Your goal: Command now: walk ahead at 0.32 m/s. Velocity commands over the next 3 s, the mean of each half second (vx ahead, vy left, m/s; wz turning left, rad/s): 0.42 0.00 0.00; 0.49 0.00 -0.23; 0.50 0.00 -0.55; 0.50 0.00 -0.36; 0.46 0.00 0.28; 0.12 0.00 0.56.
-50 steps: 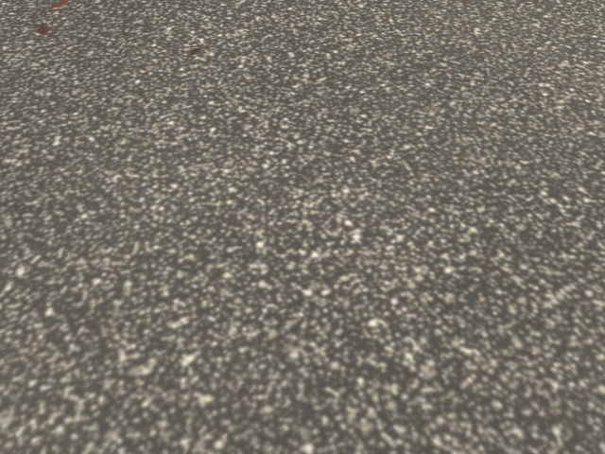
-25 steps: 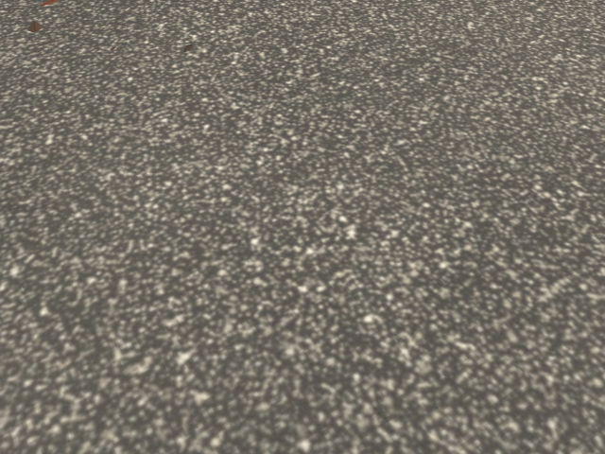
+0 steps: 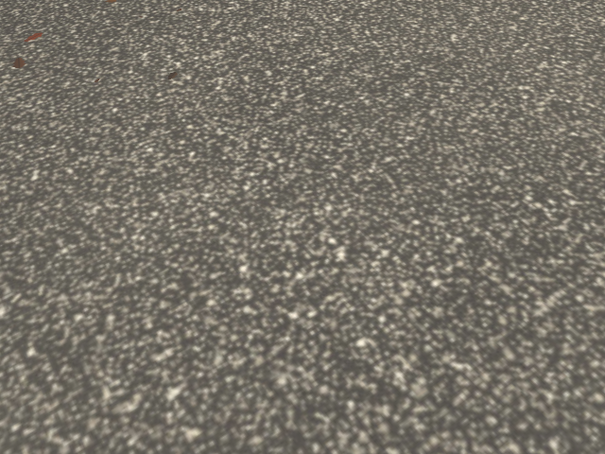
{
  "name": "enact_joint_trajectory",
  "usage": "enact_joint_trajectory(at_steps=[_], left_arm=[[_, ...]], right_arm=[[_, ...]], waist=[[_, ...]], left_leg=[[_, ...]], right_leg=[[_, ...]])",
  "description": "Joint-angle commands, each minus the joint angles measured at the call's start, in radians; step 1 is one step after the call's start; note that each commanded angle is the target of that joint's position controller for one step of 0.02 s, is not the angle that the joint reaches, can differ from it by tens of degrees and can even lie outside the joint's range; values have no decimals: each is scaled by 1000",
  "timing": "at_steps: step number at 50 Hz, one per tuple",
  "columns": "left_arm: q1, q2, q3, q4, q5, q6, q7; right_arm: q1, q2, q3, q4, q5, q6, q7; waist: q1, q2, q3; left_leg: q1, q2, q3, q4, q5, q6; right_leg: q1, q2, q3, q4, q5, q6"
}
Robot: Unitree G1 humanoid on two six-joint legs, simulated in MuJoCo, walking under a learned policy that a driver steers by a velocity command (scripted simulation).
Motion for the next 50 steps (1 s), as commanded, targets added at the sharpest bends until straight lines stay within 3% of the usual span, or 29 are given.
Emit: enact_joint_trajectory(at_steps=[1,2,3,4,5,6,8,10,13,16,19,22,24,25,26,27,28,29,30,31,32,34,35,37,41,44,48,50], left_arm=[[149,73,34,28,0,-27,-12],[268,111,51,51,3,-25,-9],[405,243,78,55,2,-28,-6],[388,204,57,56,25,-42,-15],[269,155,39,21,24,-54,-18],[182,119,26,-12,23,-59,-24],[125,88,9,-37,27,-53,-32],[184,75,1,-25,32,-41,-25],[230,120,5,-25,37,-31,-6],[232,135,7,-43,38,-22,8],[279,143,12,-37,27,-21,12],[286,148,21,-32,17,-14,14],[259,171,31,-44,22,-6,15],[245,185,37,-50,27,1,15],[224,180,35,-59,34,11,14],[207,164,24,-83,41,12,10],[345,10,-17,-97,38,-9,-7],[315,42,-12,-79,14,-44,-15],[196,126,13,-126,-17,-62,-16],[118,146,17,-150,-22,-70,-9],[93,143,25,-149,-13,-63,2],[152,94,31,-131,-3,-24,11],[167,72,30,-126,-4,-9,12],[121,80,37,-152,-1,9,16],[-17,96,47,-206,9,1,6],[-127,76,36,-245,14,-7,-14],[-252,62,23,-313,13,-7,-42],[-279,69,24,-350,11,-6,-58]], right_arm=[[-63,-150,-24,-65,5,-9,5],[-97,-119,-13,-81,-1,-17,9],[-95,-35,9,-118,-11,-34,10],[-100,-32,8,-133,7,-52,11],[-126,-66,1,-144,27,-65,18],[-143,-82,-3,-143,25,-73,25],[-163,-117,-24,-139,1,-76,27],[-170,-94,-28,-134,-4,-64,38],[-286,-56,-19,-180,-10,-49,42],[-434,-40,-5,-236,-8,-52,46],[-527,-47,1,-266,-2,-56,59],[-577,-62,2,-296,1,-65,76],[-526,-99,-14,-293,0,-71,82],[-446,-130,-30,-274,1,-71,79],[-279,-172,-54,-224,3,-68,73],[-94,-222,-74,-177,-3,-62,62],[38,-321,-96,-145,-30,-58,60],[23,-239,-70,-137,-29,-56,62],[-90,-187,-53,-146,-18,-61,63],[-197,-146,-39,-171,-17,-65,64],[-262,-109,-28,-178,-26,-71,69],[-292,-74,-20,-160,-40,-82,76],[-274,-78,-22,-144,-40,-85,74],[-244,-109,-28,-121,-45,-91,62],[-197,-141,-34,-105,-48,-89,32],[-171,-159,-33,-105,-41,-84,18],[-82,-175,-38,-79,-29,-59,11],[-72,-187,-44,-78,-23,-40,9]], waist=[[109,45,103],[165,-60,62],[186,-347,-15],[152,-306,-14],[102,-181,90],[77,-124,123],[49,-100,131],[50,-118,109],[63,-88,124],[90,-94,147],[107,-100,169],[88,-105,175],[37,-130,112],[-9,-156,43],[-94,-162,-56],[-170,-131,-176],[-104,141,-375],[-114,163,-420],[-87,140,-216],[-52,47,-111],[-12,-11,-46],[48,35,-13],[56,41,3],[62,47,46],[34,15,71],[-2,5,85],[-50,-16,121],[-46,-8,121]], left_leg=[[-292,137,-141,-92,-6,135],[-380,67,-51,146,120,92],[-577,-55,73,518,-27,21],[-678,-56,-54,751,-167,32],[-757,14,-93,847,-94,63],[-756,62,-83,841,14,82],[-695,114,-50,724,149,83],[-654,120,-7,665,199,61],[-709,120,23,539,262,16],[-664,93,51,316,372,-1],[-614,63,72,189,429,8],[-602,53,58,113,409,45],[-496,17,74,96,352,76],[-382,-18,96,108,320,95],[-174,-51,116,103,316,123],[138,57,-6,132,299,173],[536,349,-527,50,75,360],[527,394,-784,-144,-7,365],[367,352,-622,-165,0,296],[181,318,-461,-188,100,258],[24,282,-331,-218,203,230],[-136,224,-181,-278,246,197],[-177,216,-134,-301,267,201],[-205,214,-66,-340,294,209],[-120,212,24,-353,366,189],[-78,205,104,-361,392,163],[105,255,148,-308,451,154],[185,282,165,-244,555,141]], right_leg=[[272,67,-64,-171,166,15],[406,-24,87,-246,121,-13],[554,-284,539,-429,1,-144],[510,-391,822,-537,-151,-230],[435,-390,737,-530,-185,-213],[380,-335,591,-532,-128,-176],[327,-240,369,-548,117,-115],[327,-190,249,-545,315,-100],[327,-193,193,-562,470,-125],[280,-171,138,-592,464,-120],[296,-184,113,-606,453,-122],[393,-224,97,-565,538,-112],[455,-239,82,-465,794,-92],[471,-236,72,-362,982,-81],[432,-199,42,-169,1090,-58],[222,-161,30,99,909,-29],[-183,34,32,539,286,40],[-302,76,190,699,-149,23],[-400,10,180,745,-107,2],[-378,-50,150,702,-7,-8],[-323,-91,134,636,59,-7],[-194,-136,142,551,114,-7],[-180,-139,137,531,117,-5],[-238,-142,146,480,178,6],[-368,-122,171,262,401,20],[-346,-102,100,86,518,21],[-422,-90,53,-26,469,3],[-437,-75,22,-52,371,-17]])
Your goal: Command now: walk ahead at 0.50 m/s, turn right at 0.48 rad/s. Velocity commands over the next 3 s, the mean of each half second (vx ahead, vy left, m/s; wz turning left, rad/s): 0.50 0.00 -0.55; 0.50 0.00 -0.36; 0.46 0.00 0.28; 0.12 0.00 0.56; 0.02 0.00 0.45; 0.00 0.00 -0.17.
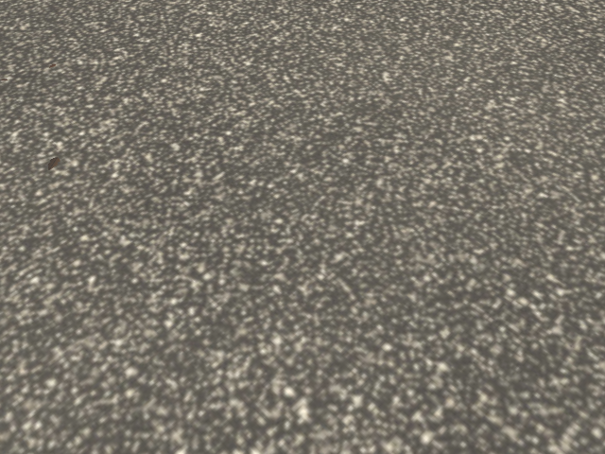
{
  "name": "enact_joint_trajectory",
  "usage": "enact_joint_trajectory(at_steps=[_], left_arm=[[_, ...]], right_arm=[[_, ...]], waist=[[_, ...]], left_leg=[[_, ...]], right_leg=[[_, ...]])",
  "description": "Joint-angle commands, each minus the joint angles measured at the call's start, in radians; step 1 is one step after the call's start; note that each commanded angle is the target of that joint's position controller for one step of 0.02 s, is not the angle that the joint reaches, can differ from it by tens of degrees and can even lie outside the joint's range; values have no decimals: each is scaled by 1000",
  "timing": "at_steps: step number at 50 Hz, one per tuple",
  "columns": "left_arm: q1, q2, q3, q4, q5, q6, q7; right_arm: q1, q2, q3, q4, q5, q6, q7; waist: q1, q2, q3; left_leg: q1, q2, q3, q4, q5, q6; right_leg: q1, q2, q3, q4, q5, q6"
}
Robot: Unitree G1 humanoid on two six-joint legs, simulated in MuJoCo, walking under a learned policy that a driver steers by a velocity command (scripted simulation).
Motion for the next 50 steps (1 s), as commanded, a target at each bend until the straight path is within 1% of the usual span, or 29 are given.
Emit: enact_joint_trajectory(at_steps=[1,3,4,5,6,7,8,9,10,11,14,17,20,25,27,28,29,30,31,32,33,34,35,37,39,41,44,47,50], left_arm=[[-129,57,7,-129,-3,-15,-26],[-28,106,32,-130,-6,-10,-34],[115,152,59,-101,-9,-9,-31],[284,236,98,-65,-8,-2,-13],[320,350,120,-60,-11,-1,-1],[351,287,97,-81,2,-9,0],[318,224,80,-79,13,-16,2],[246,187,69,-95,8,-21,4],[166,154,58,-117,8,-22,2],[122,130,49,-136,17,-23,5],[122,163,54,-148,9,-24,17],[170,198,65,-144,2,-20,38],[207,199,66,-139,-2,-10,45],[253,189,65,-126,-8,1,50],[234,191,67,-136,-3,9,55],[219,172,60,-146,-1,12,55],[204,127,42,-164,6,10,51],[286,67,23,-190,2,3,50],[360,88,16,-205,-18,-4,51],[315,179,36,-182,-25,-1,51],[230,196,40,-192,-14,4,50],[184,179,38,-202,-1,4,48],[166,163,40,-208,4,5,46],[187,121,32,-205,-4,10,38],[157,101,24,-220,3,10,37],[104,90,14,-239,13,4,34],[11,71,2,-259,9,-11,21],[-79,75,0,-284,0,-16,9],[-125,96,5,-310,-5,-20,-2]], right_arm=[[25,-178,-39,-35,10,20,-10],[-9,-207,-47,-58,8,37,-18],[-33,-210,-47,-71,10,45,-21],[-32,-199,-39,-93,5,41,-23],[72,-36,11,-141,-27,10,1],[-3,-100,5,-161,11,-41,18],[-111,-152,-11,-194,47,-68,28],[-144,-146,-7,-205,43,-79,25],[-151,-146,-14,-196,21,-76,17],[-132,-157,-24,-195,10,-61,14],[-122,-122,-26,-212,-10,-23,11],[-240,-99,-18,-256,-16,-14,5],[-344,-80,-9,-290,-6,-21,13],[-397,-134,-23,-332,9,-39,30],[-345,-157,-34,-324,10,-51,34],[-263,-174,-46,-302,6,-56,31],[-137,-212,-61,-285,-11,-61,25],[13,-294,-82,-271,-28,-56,17],[56,-285,-84,-242,-9,-42,26],[10,-192,-59,-262,4,-37,27],[-32,-151,-47,-268,2,-27,26],[-74,-133,-38,-264,-6,-21,29],[-98,-113,-30,-258,-13,-20,31],[-104,-112,-29,-243,-12,-26,34],[-88,-141,-38,-226,-3,-34,35],[-76,-165,-44,-213,5,-33,31],[-50,-186,-46,-198,15,-19,26],[14,-205,-46,-173,24,-4,27],[44,-221,-48,-150,32,13,26]], waist=[[3,68,91],[73,116,0],[154,112,-78],[228,44,-174],[128,-224,-277],[169,-150,-409],[190,-103,-278],[151,-17,-186],[104,46,-118],[65,36,-95],[31,25,-55],[63,2,-15],[107,-43,-5],[117,-75,-8],[82,-104,-19],[38,-105,-53],[-22,-69,-159],[-29,132,-318],[-1,382,-372],[-18,238,-237],[-24,144,-133],[-3,98,-57],[21,107,-19],[49,137,-8],[53,124,-3],[45,101,-4],[12,102,10],[-24,109,27],[-21,126,44]], left_leg=[[44,339,-47,50,626,124],[43,332,-11,244,986,98],[-12,302,14,438,1049,72],[-221,259,17,721,842,29],[-689,60,-35,1108,-66,-37],[-838,-4,-271,1257,-270,-24],[-934,60,-310,1249,-186,9],[-911,108,-303,1165,-97,24],[-841,141,-293,1070,-52,18],[-759,166,-298,1014,-26,10],[-695,167,-272,873,20,-39],[-705,135,-252,645,196,-77],[-632,82,-241,421,378,-74],[-583,57,-282,291,343,-45],[-516,53,-276,268,258,-18],[-403,49,-258,231,256,5],[-185,139,-326,256,248,55],[186,363,-639,246,157,175],[304,493,-1001,142,-77,262],[196,454,-929,109,-212,226],[63,408,-771,102,-165,186],[-73,361,-661,74,-55,176],[-159,323,-585,47,25,171],[-239,286,-488,2,122,179],[-241,290,-430,-28,223,204],[-221,291,-380,-43,306,212],[-222,256,-288,-47,346,184],[-192,264,-266,-32,328,169],[-114,309,-283,8,356,152]], right_leg=[[-60,25,-56,-43,-121,-34],[127,102,-123,-32,-214,-74],[325,150,-137,-79,-182,-106],[629,96,5,-121,-167,-159],[1012,-179,554,-176,-268,-346],[1115,-263,864,-352,-341,-403],[1050,-223,705,-361,-278,-333],[899,-178,559,-358,-188,-293],[735,-137,453,-373,-78,-265],[628,-109,390,-395,-5,-254],[484,-72,311,-441,87,-258],[431,-26,248,-449,67,-228],[404,15,225,-428,-43,-176],[514,-39,354,-327,-136,-147],[545,-50,402,-262,-107,-133],[535,-15,394,-192,-62,-112],[461,39,343,-4,-73,-78],[177,163,212,334,-311,-6],[-67,172,169,559,-662,18],[-142,112,199,652,-594,26],[-140,77,161,660,-510,28],[-104,51,142,613,-450,29],[-68,25,142,558,-411,25],[0,7,118,489,-383,23],[-14,-3,100,400,-338,31],[-25,-19,77,285,-250,40],[29,-7,32,92,-103,43],[76,22,-2,-26,-56,44],[88,39,-8,-97,-127,13]])
Over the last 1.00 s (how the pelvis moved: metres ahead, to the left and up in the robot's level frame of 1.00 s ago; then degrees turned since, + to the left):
0.52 0.00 0.00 -9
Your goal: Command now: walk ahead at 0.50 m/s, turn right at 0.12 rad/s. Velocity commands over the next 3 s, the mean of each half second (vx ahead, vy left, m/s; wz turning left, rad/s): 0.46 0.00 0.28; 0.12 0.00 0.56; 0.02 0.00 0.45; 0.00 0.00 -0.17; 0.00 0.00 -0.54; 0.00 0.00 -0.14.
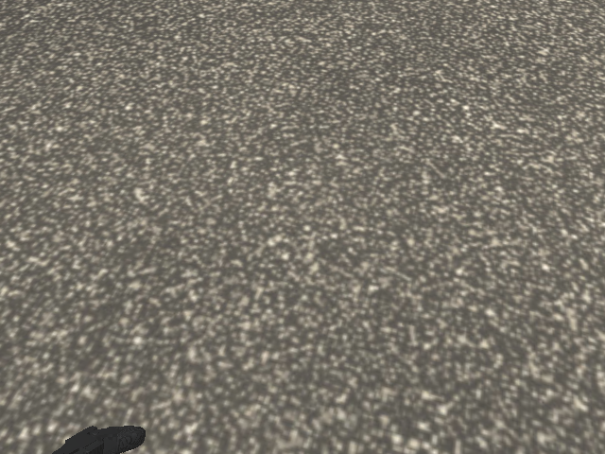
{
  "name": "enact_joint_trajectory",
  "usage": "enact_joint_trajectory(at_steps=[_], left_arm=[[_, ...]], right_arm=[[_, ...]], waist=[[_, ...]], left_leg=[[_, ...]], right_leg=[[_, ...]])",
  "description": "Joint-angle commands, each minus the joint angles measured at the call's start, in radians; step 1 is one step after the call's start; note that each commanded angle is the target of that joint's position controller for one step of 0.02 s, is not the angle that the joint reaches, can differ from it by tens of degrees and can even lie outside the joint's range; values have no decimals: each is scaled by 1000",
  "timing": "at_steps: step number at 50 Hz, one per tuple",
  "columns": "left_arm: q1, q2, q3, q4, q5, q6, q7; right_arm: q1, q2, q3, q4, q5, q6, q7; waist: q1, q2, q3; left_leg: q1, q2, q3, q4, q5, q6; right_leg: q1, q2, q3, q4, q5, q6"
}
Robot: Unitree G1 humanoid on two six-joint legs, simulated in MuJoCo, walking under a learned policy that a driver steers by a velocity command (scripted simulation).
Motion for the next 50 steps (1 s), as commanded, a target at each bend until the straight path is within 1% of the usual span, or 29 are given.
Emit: enact_joint_trajectory(at_steps=[1,2,3,4,5,6,7,8,9,10,12,15,20,23,26,28,29,30,31,32,33,34,35,37,38,40,42,46,50], left_arm=[[-75,83,23,-98,-3,-21,-10],[-22,101,34,-86,2,-24,-9],[101,139,57,-48,9,-25,-3],[270,197,81,-13,21,-23,9],[373,304,103,-4,42,-13,22],[401,252,88,1,35,-13,19],[345,192,67,6,27,-16,16],[281,153,54,5,20,-19,13],[216,121,44,7,21,-23,9],[172,98,39,9,24,-33,5],[138,95,44,26,32,-52,4],[148,110,54,60,41,-64,15],[156,144,64,91,35,-51,40],[194,176,74,113,20,-26,55],[173,210,86,110,-5,2,68],[141,212,87,98,-16,19,74],[182,187,77,95,-1,14,71],[290,51,37,65,68,3,57],[324,100,29,63,41,-13,42],[209,164,46,50,2,-14,36],[145,158,44,28,1,-8,44],[126,155,45,39,18,4,59],[131,168,51,35,26,20,67],[153,153,52,34,32,40,70],[158,137,47,36,34,42,73],[141,120,41,34,37,45,78],[116,118,39,31,34,52,78],[56,118,39,11,26,50,69],[56,128,45,4,17,25,53]], right_arm=[[-17,-193,-40,-39,10,5,-6],[-27,-198,-39,-37,14,10,-8],[-27,-184,-32,-35,14,14,-10],[-38,-142,-13,-52,-1,10,-10],[25,-33,22,-90,-21,-8,-7],[37,-75,15,-76,-1,-25,-6],[-26,-148,-9,-90,25,-27,-3],[-77,-146,-10,-101,24,-24,-2],[-100,-133,-13,-100,12,-15,-6],[-88,-124,-19,-94,6,1,-9],[-57,-77,-14,-83,8,29,-11],[-103,-61,-17,-105,4,43,-13],[-255,-27,-4,-161,-13,34,15],[-327,-22,0,-214,-20,33,38],[-287,-70,-22,-241,-21,39,54],[-107,-139,-59,-207,-19,38,49],[-26,-215,-86,-195,-23,39,26],[-49,-314,-97,-210,-32,46,3],[-45,-299,-85,-260,-41,40,13],[-78,-241,-75,-278,-35,40,19],[-140,-195,-64,-278,-15,41,15],[-191,-158,-52,-285,-2,48,8],[-223,-146,-48,-294,-9,55,1],[-247,-155,-51,-308,-32,62,-5],[-244,-166,-56,-309,-34,63,-10],[-229,-187,-63,-309,-28,69,-24],[-236,-191,-66,-317,-19,84,-37],[-246,-185,-64,-333,-18,106,-48],[-228,-178,-64,-340,-16,119,-43]], waist=[[51,143,33],[94,141,6],[159,121,-67],[236,79,-192],[227,-159,-323],[239,-197,-401],[230,-126,-246],[202,-96,-155],[169,-63,-90],[136,-81,-51],[99,-70,-27],[93,-29,6],[131,-5,65],[157,-13,56],[120,-51,2],[22,-30,-96],[-11,72,-160],[109,337,-256],[74,254,-497],[31,123,-433],[54,74,-302],[82,32,-205],[114,56,-163],[145,99,-143],[148,106,-149],[139,109,-172],[129,123,-183],[104,174,-137],[92,210,-134]], left_leg=[[5,281,-154,-24,383,163],[-5,269,-145,46,499,148],[-40,225,-110,192,625,125],[-195,175,-75,428,515,87],[-585,26,-22,821,32,13],[-704,0,-171,995,-299,16],[-781,53,-193,1053,-242,23],[-773,96,-168,1020,-155,27],[-740,124,-161,969,-87,22],[-685,148,-169,928,-33,17],[-621,150,-169,913,35,3],[-683,144,-198,834,147,-12],[-647,116,-117,523,371,-5],[-610,89,-53,422,352,10],[-543,37,-9,380,207,52],[-316,-37,21,275,235,102],[-100,10,-85,222,561,146],[220,262,-429,354,1108,295],[333,403,-764,248,945,466],[264,349,-660,187,784,419],[139,298,-566,160,623,363],[-4,257,-507,130,532,321],[-128,232,-478,100,483,305],[-255,193,-437,73,483,286],[-276,179,-416,75,518,283],[-274,168,-412,85,507,275],[-279,150,-428,81,347,252],[-310,118,-487,64,53,215],[-249,123,-569,114,113,201]], right_leg=[[56,33,-33,-70,-49,-32],[163,56,-50,-114,-47,-50],[353,82,-66,-151,-29,-75],[633,-19,34,-115,-4,-120],[981,-297,443,-155,-81,-244],[977,-367,681,-268,-185,-299],[862,-328,532,-282,-209,-255],[734,-277,388,-308,-186,-219],[618,-233,296,-351,-159,-197],[529,-201,220,-393,-109,-180],[440,-186,124,-452,-16,-180],[449,-183,10,-478,95,-179],[465,-152,-164,-467,233,-138],[532,-175,-205,-385,401,-124],[621,-197,-211,-236,605,-93],[598,-150,-233,40,656,-45],[449,-83,-245,294,398,22],[80,71,-204,656,-606,92],[-28,144,38,858,-712,103],[-75,97,96,857,-609,81],[-117,65,79,781,-511,70],[-99,31,75,709,-453,74],[-37,18,82,650,-416,73],[54,33,65,559,-385,74],[71,42,58,506,-374,79],[74,56,61,420,-337,95],[80,64,73,354,-278,104],[108,85,84,214,-235,104],[181,110,81,39,-267,78]])
Over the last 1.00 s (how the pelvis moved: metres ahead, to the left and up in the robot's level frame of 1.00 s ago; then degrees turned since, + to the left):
0.55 -0.11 0.01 -27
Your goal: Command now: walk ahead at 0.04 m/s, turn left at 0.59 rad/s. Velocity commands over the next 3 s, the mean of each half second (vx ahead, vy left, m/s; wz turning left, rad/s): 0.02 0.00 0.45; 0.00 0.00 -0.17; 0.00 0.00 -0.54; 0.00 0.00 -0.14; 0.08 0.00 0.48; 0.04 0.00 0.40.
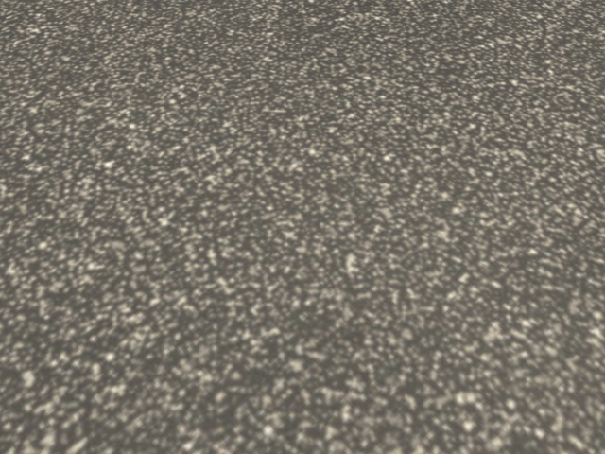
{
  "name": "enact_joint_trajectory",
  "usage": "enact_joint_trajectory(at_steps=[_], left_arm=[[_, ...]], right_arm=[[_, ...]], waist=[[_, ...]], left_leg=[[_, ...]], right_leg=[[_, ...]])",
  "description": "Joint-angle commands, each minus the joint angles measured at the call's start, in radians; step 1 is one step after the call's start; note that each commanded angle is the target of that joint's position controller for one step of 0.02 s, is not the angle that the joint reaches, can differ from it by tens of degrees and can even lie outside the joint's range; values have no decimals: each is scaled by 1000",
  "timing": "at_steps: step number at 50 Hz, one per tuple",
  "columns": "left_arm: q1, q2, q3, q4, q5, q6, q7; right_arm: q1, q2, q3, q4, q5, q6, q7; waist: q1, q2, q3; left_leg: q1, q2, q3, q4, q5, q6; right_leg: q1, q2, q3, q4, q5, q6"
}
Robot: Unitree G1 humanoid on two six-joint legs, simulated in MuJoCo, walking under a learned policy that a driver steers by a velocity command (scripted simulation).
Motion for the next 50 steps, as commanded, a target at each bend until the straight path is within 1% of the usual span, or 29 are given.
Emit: enact_joint_trajectory(at_steps=[1,2,3,4,5,6,8,9,12,15,19,21,22,23,24,25,26,28,32,34,36,38,39,42,45,47,48,49,50], left_arm=[[34,96,33,-63,-8,-31,-11],[69,102,39,-52,-7,-35,-15],[97,156,55,-50,7,-34,-13],[64,253,75,-59,33,-21,-8],[62,214,71,-69,57,-21,-10],[19,163,56,-92,46,-22,-4],[-36,112,42,-104,13,-16,3],[-32,106,38,-104,6,-12,6],[22,124,43,-90,16,5,12],[35,161,55,-79,9,16,6],[29,181,58,-62,-16,16,-12],[31,156,45,-43,-34,14,-15],[82,120,32,-23,-21,6,-19],[100,43,3,-45,35,-6,-32],[29,59,5,-69,25,-7,-24],[-2,118,20,-65,9,-1,-16],[-3,125,27,-53,2,5,-13],[37,127,35,-21,8,23,-4],[80,55,9,16,-4,21,-17],[70,72,10,13,-10,21,-21],[59,111,15,-2,-2,20,-22],[38,200,33,-24,-3,20,-17],[39,192,39,-20,-16,20,-17],[46,174,40,-34,-2,14,-12],[42,176,42,-58,-2,12,-5],[22,158,41,-86,-10,19,-1],[6,137,37,-103,-15,23,-1],[8,106,30,-119,-19,27,-1],[11,123,38,-132,-12,32,-2]], right_arm=[[-22,-147,-38,-80,7,0,-3],[-29,-139,-35,-84,15,4,-5],[-2,-104,-25,-88,15,5,-6],[24,-67,-18,-111,17,0,-3],[10,-145,-41,-117,2,-16,2],[35,-192,-59,-93,3,-18,7],[70,-160,-59,-51,8,5,1],[69,-129,-50,-51,11,14,3],[-14,-76,-28,-91,21,16,8],[-45,-43,-8,-113,9,10,17],[-12,-63,-11,-98,8,10,26],[49,-55,-12,-66,4,7,29],[58,-84,-14,-71,-1,7,24],[70,-171,-26,-88,-14,9,8],[30,-128,-9,-81,-38,-3,16],[7,-94,0,-84,-46,-22,23],[-13,-72,8,-65,-45,-35,23],[-59,-85,8,-54,-24,-48,20],[-76,-23,27,-17,-28,-44,17],[-84,-46,21,-3,-25,-39,13],[-52,-80,8,16,-10,-32,6],[-1,-89,-3,16,-24,-33,-4],[-16,-78,-2,13,-30,-29,-13],[-57,-44,-10,1,-16,-16,-28],[-33,-21,-15,-8,-17,-20,-18],[1,-48,-28,5,-19,-30,-9],[29,-81,-40,13,-21,-31,-7],[66,-124,-50,23,-23,-32,-5],[55,-128,-45,10,-33,-42,-5]], waist=[[28,171,-144],[53,165,-140],[47,90,-157],[-9,-205,-117],[19,-282,-114],[5,-192,-111],[-6,-120,-82],[4,-121,-68],[53,-162,-63],[71,-195,-104],[63,-214,-110],[23,-184,-101],[32,-114,-130],[71,167,-188],[36,253,-159],[13,192,-118],[23,185,-101],[38,174,-71],[46,142,-97],[45,141,-90],[47,109,-68],[-13,-33,-46],[-2,-94,-34],[20,-178,-25],[17,-208,-60],[11,-115,-71],[5,1,-62],[4,180,-63],[-1,261,-71]], left_leg=[[154,241,-326,-114,-13,135],[130,212,-317,-80,-12,108],[46,159,-262,15,-134,59],[-158,-2,-44,218,-389,-7],[-221,8,24,474,-498,-58],[-219,48,12,608,-437,-81],[-236,67,45,714,-331,-117],[-247,74,59,745,-303,-132],[-242,102,128,608,-257,-154],[-109,127,156,409,-307,-147],[55,116,204,144,-244,-108],[223,99,222,-139,-29,-56],[367,164,128,-172,108,-27],[511,398,-130,-120,466,51],[358,493,-194,-138,439,213],[304,455,-174,-168,338,230],[296,412,-130,-173,284,198],[265,372,-78,-164,298,160],[248,327,14,-133,332,144],[250,331,16,-113,280,142],[244,313,24,-95,150,100],[210,221,93,-47,-78,25],[213,173,163,-10,-113,-9],[188,123,224,121,-122,-36],[143,113,203,131,-170,-23],[226,164,169,40,-144,1],[271,240,106,-47,-134,31],[313,398,-67,-169,-71,114],[316,563,-209,-219,89,222]], right_leg=[[111,27,-32,-178,30,-27],[196,15,-42,-307,114,-44],[314,-116,47,-368,159,-90],[371,-327,279,-411,323,-223],[322,-437,412,-435,437,-341],[311,-410,329,-410,458,-334],[320,-291,148,-374,432,-251],[321,-275,101,-372,465,-249],[373,-244,16,-384,473,-265],[385,-264,-8,-366,501,-282],[362,-286,1,-336,495,-284],[297,-254,-29,-281,442,-227],[209,-220,-63,-233,317,-150],[46,-123,-165,-36,-44,-49],[3,-83,-131,19,-288,-10],[17,-95,-101,98,-287,4],[8,-95,-88,134,-258,8],[18,-96,-74,157,-190,24],[151,-87,-102,8,-95,28],[195,-71,-130,-105,-11,17],[234,-60,-132,-246,182,-14],[215,-110,-45,-211,415,-80],[163,-120,-1,-236,329,-127],[115,-175,155,-323,227,-191],[155,-194,229,-322,211,-221],[69,-130,165,-247,152,-170],[-10,-64,69,-137,90,-117],[-100,18,-55,44,-28,-65],[-166,-1,-89,281,-296,-36]])
Over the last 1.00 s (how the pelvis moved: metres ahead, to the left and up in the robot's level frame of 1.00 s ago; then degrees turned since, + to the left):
0.38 0.02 -0.01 29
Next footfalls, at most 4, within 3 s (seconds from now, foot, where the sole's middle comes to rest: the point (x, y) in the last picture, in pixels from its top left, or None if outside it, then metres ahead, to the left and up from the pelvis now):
0.06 right None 0.08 -0.15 -0.77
0.44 left None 0.01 0.12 -0.77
0.74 right None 0.06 -0.13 -0.77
1.28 right None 0.01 -0.15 -0.77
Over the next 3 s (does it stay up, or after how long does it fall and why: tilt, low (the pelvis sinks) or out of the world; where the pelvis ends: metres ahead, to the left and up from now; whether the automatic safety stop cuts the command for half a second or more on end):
stays up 0.10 0.01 0.01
